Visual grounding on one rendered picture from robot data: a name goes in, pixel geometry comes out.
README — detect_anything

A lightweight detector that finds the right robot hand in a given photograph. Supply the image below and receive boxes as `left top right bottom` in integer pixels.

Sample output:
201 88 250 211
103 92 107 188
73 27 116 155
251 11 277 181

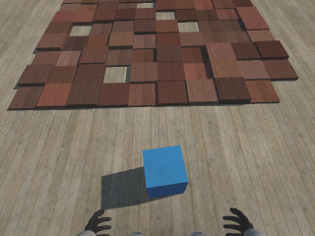
223 207 254 236

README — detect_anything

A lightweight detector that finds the carton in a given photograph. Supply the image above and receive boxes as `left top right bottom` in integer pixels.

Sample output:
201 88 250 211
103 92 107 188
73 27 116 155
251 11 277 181
142 145 189 198

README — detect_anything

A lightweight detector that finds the left robot hand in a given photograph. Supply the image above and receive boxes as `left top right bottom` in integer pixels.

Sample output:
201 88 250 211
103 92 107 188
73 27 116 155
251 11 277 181
85 209 112 236

